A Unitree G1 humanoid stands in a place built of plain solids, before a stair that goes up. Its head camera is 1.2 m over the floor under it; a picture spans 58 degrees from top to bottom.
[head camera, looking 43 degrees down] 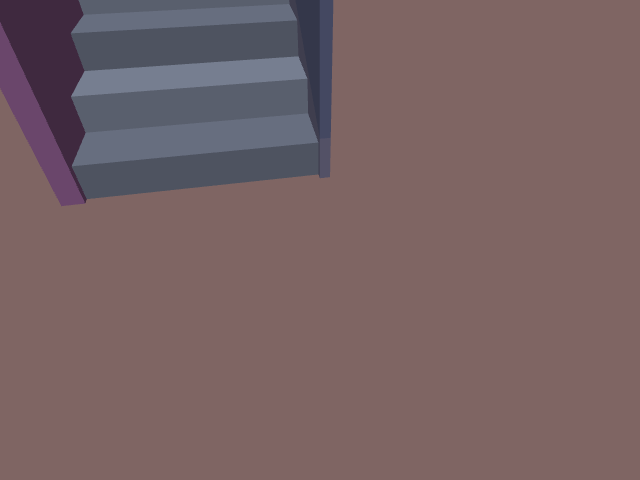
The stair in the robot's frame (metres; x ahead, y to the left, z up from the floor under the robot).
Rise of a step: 0.18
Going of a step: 0.29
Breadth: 1.07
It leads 11 degrees to the left of straight ahead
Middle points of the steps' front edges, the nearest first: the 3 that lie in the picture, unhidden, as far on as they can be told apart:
1.65 0.53 0.18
1.94 0.58 0.35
2.23 0.64 0.53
